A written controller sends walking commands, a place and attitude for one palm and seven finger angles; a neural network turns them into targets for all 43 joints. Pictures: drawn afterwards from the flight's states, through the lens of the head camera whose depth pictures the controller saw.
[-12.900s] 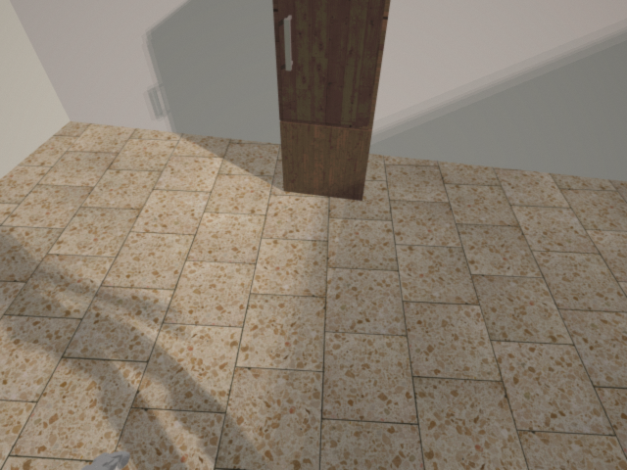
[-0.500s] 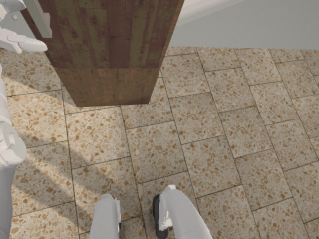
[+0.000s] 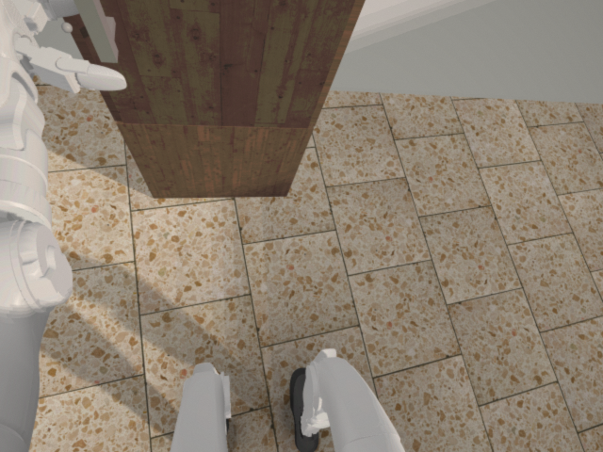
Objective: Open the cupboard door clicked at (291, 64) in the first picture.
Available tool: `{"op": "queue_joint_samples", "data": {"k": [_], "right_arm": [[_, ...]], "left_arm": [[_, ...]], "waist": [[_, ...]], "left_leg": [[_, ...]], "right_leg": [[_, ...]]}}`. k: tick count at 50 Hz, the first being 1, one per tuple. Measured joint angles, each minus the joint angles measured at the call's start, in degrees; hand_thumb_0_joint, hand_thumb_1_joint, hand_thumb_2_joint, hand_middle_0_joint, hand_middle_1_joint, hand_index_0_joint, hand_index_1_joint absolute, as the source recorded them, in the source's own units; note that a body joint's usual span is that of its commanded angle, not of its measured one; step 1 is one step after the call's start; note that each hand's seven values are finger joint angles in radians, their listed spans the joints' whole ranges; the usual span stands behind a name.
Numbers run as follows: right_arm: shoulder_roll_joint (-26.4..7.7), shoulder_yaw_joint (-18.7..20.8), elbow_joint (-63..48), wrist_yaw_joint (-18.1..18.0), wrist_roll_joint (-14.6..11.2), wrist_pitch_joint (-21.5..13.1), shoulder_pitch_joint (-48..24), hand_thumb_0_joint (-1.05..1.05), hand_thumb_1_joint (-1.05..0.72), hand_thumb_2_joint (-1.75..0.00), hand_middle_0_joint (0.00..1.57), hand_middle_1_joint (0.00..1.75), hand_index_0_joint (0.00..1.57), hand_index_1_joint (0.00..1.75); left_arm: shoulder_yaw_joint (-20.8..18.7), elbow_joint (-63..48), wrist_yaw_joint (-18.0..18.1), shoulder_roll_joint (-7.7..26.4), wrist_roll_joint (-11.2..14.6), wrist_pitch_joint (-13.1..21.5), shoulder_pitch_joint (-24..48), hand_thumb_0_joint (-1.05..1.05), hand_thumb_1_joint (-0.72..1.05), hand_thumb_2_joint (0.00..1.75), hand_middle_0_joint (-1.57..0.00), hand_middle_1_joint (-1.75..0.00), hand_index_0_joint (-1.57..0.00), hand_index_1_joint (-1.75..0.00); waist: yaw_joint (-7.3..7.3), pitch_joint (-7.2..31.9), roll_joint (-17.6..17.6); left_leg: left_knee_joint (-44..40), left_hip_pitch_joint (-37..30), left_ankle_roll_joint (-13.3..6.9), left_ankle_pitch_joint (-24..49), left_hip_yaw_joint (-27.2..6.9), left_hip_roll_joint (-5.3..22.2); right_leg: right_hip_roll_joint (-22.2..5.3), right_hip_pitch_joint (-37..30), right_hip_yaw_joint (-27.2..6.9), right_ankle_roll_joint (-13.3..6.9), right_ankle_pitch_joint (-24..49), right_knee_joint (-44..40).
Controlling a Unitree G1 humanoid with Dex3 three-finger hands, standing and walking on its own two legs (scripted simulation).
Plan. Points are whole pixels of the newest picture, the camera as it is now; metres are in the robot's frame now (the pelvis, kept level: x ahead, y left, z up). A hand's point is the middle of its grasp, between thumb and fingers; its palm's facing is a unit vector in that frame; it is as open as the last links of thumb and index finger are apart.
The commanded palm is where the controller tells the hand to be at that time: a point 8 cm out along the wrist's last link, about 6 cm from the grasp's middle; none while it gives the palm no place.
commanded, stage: slide the fingers in behind the handle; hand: left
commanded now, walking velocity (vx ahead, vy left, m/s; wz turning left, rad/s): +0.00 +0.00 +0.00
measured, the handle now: out of the picture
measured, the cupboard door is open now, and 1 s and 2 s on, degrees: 0 0 0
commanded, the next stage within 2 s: move the hooked fingers beside the handle in 0.18 s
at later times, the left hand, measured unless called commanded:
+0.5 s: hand (112, 25) +0.59 +0.17 +0.07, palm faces +0.02 -1.00 -0.05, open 13.9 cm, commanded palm +0.57 +0.19 +0.06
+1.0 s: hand (71, 30) +0.58 +0.21 +0.07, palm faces +0.01 -1.00 -0.01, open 13.9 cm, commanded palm +0.56 +0.23 +0.06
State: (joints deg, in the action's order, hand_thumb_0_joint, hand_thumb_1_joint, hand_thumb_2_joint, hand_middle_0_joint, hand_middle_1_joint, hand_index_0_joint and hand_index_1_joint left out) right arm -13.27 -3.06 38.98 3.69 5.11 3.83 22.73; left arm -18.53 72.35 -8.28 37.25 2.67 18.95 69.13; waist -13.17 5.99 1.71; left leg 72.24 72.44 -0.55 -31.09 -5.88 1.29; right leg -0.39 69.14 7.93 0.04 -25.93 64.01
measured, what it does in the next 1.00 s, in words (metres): stands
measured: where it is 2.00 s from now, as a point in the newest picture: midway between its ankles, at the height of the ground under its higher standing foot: (261, 436)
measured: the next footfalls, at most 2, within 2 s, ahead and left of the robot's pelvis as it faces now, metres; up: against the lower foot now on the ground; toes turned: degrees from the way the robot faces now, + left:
none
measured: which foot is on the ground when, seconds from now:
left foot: down 0.00-1.00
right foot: down 0.00-1.00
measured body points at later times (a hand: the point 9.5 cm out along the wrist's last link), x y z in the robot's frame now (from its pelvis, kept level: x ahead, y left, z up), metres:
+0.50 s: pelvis +0.00 +0.00 +0.00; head +0.19 +0.03 +0.40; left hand +0.58 +0.23 +0.07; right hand -0.05 -0.25 -0.10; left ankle +0.01 +0.10 -0.63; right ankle +0.03 -0.13 -0.63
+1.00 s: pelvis +0.00 +0.00 +0.00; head +0.20 +0.03 +0.41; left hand +0.57 +0.26 +0.07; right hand -0.03 -0.26 -0.09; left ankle +0.01 +0.10 -0.63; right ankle +0.03 -0.13 -0.63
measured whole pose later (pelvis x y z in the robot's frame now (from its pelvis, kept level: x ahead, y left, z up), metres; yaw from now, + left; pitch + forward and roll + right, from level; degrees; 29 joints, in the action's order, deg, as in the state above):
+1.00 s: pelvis +0.00 +0.00 +0.00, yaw -3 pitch +30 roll -6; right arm -15.7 -4.0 35.4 1.3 2.6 4.6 21.9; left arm -28.1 70.9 -17.3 41.0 1.6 20.0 63.0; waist -13.8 5.6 2.4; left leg 71.5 70.2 -1.0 -31.9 -2.5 3.2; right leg 1.4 68.9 4.5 0.5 -25.5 64.0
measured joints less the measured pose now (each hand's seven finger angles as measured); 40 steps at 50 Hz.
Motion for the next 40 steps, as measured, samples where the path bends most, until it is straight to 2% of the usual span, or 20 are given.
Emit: {"op": "queue_joint_samples", "data": {"k": [11, 16, 18, 20, 22, 26, 33, 36, 40], "right_arm": [[-0.23, -0.22, 0.27, -0.01, 0.14, -0.67, 0.35, 0.00, -0.90, -0.90, 0.20, 0.30, 0.20, 0.30], [-0.58, -0.32, 0.11, -0.13, 0.11, -0.86, 0.03, 0.00, -0.90, -0.90, 0.20, 0.30, 0.20, 0.30], [-0.81, -0.53, -0.52, -0.43, -0.09, -0.78, -0.20, 0.00, -0.90, -0.90, 0.20, 0.30, 0.20, 0.30], [-1.07, -0.88, -1.62, -0.71, -0.28, -0.68, -0.20, 0.00, -0.90, -0.90, 0.20, 0.30, 0.20, 0.30], [-1.22, -1.07, -2.74, -0.70, -0.41, -0.71, 0.03, 0.00, -0.90, -0.90, 0.20, 0.30, 0.20, 0.30], [-1.12, -1.35, -3.74, -0.46, -0.75, -0.35, 0.40, 0.00, -0.91, -0.90, 0.20, 0.30, 0.20, 0.30], [-0.73, -2.21, -4.64, -1.20, -1.76, 0.56, 0.39, 0.00, -0.90, -0.90, 0.20, 0.30, 0.20, 0.30], [-0.80, -1.97, -5.00, -1.33, -1.93, 0.83, 0.51, 0.00, -0.90, -0.90, 0.20, 0.30, 0.20, 0.30], [-1.07, -1.68, -4.95, -1.43, -2.30, 1.20, 0.43, 0.00, -0.90, -0.90, 0.20, 0.30, 0.20, 0.30]], "left_arm": [[0.99, 1.44, 0.43, -0.04, -0.20, 0.36, 0.67, -0.01, -0.49, 0.30, -0.30, -1.20, 0.00, -1.14], [2.71, 0.64, -2.79, -1.68, -1.97, 0.59, 0.98, -0.01, -0.50, 0.30, -0.30, -1.20, -0.10, -1.16], [0.09, 1.47, -1.94, -1.94, -2.16, 0.81, 0.95, -0.01, -0.50, 0.30, -0.29, -1.20, -0.16, -1.17], [-3.46, 2.42, -1.91, -0.91, -2.17, 0.63, 0.50, -0.01, -0.50, 0.30, -0.28, -1.20, -0.22, -1.19], [-5.35, 2.25, -1.33, 0.09, -2.76, 0.67, -0.43, -0.01, -0.49, 0.30, -0.27, -1.20, -0.26, -1.21], [-5.56, 0.78, -1.47, 0.92, -4.51, 1.64, -2.34, -0.01, -0.49, 0.30, -0.28, -1.20, -0.30, -1.22], [-10.66, 0.67, -4.75, 2.69, -3.73, 1.32, -3.23, -0.01, -0.49, 0.30, -0.30, -1.20, -0.33, -1.22], [-11.88, -0.69, -5.30, 3.48, -3.86, 1.43, -4.79, -0.01, -0.49, 0.30, -0.30, -1.20, -0.33, -1.22], [-12.30, -1.93, -6.45, 4.04, -2.73, 1.31, -6.68, -0.01, -0.49, 0.30, -0.30, -1.20, -0.32, -1.21]], "waist": [[-0.24, -0.19, 0.09], [-0.95, -0.04, 0.41], [-1.64, 0.14, 0.61], [-2.23, 0.27, 0.83], [-2.61, 0.34, 1.14], [-2.39, -0.32, 1.64], [-2.38, -0.94, 1.61], [-2.21, -0.77, 1.65], [-1.53, -0.81, 1.39]], "left_leg": [[0.12, 0.01, -0.14, 0.30, 0.11, -0.16], [0.22, 0.20, -0.23, 0.29, 0.28, 0.02], [0.30, 0.10, -0.33, 0.09, 0.77, 0.36], [0.42, -0.05, -0.48, -0.18, 1.44, 0.83], [0.48, -0.17, -0.61, -0.41, 2.12, 1.20], [0.31, -0.82, -0.77, -0.66, 3.25, 1.60], [-0.10, -1.20, -0.86, -0.83, 4.51, 2.23], [-0.18, -1.31, -0.79, -0.97, 4.78, 2.45], [-0.53, -2.04, -0.73, -1.06, 4.86, 2.55]], "right_leg": [[-0.12, 0.03, -0.15, 0.09, 0.28, 0.16], [0.06, 0.29, -0.34, 0.14, 0.43, 0.13], [0.37, 0.47, -0.84, 0.21, 0.50, 0.22], [0.78, 0.72, -1.51, 0.31, 0.55, 0.40], [1.10, 1.01, -2.19, 0.41, 0.58, 0.61], [1.44, 1.05, -3.30, 0.57, 0.56, 0.86], [2.04, 1.51, -4.55, 0.67, 0.72, 0.93], [2.26, 1.60, -4.82, 0.65, 0.68, 0.92], [2.37, 0.95, -4.91, 0.62, 0.62, 0.63]]}}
